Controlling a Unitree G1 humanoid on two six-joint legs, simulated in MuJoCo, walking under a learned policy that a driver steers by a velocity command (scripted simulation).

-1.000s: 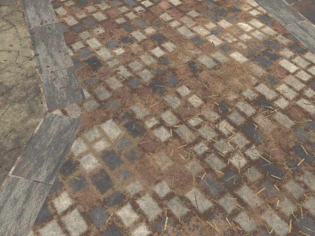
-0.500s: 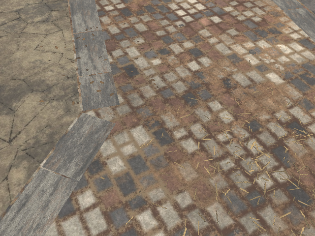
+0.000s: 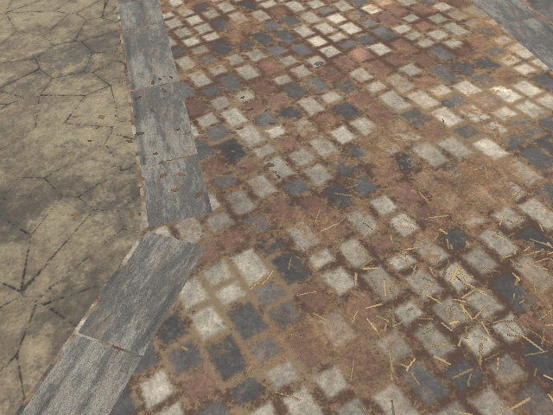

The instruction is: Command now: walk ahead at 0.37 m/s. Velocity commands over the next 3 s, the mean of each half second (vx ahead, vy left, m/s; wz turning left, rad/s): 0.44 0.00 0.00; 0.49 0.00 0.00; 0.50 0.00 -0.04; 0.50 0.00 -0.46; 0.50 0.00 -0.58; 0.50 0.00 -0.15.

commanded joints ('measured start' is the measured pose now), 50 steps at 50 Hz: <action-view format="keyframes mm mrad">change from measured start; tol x32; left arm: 1 85 142 25 -33 7 -16 4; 23 281 24 -28 -16 8 22 28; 43 -330 72 -6 -235 -4 4 -11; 50 149 186 46 -129 2 11 -6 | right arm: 1 -117 -100 -24 -119 11 -60 8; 16 -448 -31 2 -225 -1 -83 76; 23 117 -197 -63 -72 -28 -65 47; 50 110 -108 -1 56 -5 -73 28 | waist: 1 46 -143 111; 17 59 -125 137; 23 -119 199 -468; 34 -1 3 64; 50 97 -248 -329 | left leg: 1 -560 77 -29 269 88 36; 18 -298 23 113 -347 465 43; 21 248 18 104 -333 455 134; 23 769 423 -685 -499 164 353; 31 31 221 -119 -750 390 244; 47 281 197 38 -314 849 105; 50 -431 -6 -55 428 -112 21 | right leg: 1 312 -342 558 -390 -222 -174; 20 356 -243 82 -86 1041 -72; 21 206 -210 69 132 972 -44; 23 -359 51 153 763 -225 26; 44 -379 -100 69 -37 308 22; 47 9 -41 12 -74 262 -47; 50 596 -394 739 -235 -68 -235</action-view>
